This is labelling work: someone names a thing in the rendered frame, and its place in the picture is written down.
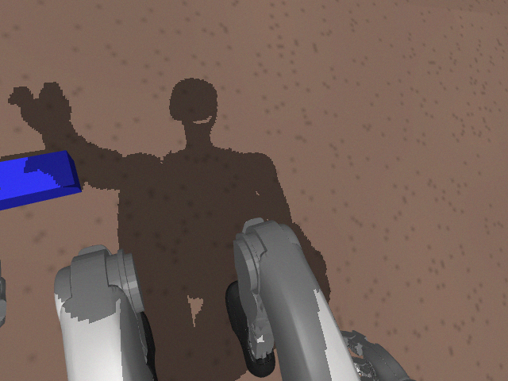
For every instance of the left robot foot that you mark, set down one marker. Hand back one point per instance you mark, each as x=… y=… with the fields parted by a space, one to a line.
x=151 y=348

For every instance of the right robot foot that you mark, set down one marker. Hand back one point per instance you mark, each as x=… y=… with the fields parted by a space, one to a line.
x=258 y=367

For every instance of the right robot hand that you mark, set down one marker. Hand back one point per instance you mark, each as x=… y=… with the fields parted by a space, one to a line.
x=377 y=363

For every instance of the carton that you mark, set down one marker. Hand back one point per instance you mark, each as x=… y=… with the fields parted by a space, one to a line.
x=37 y=178

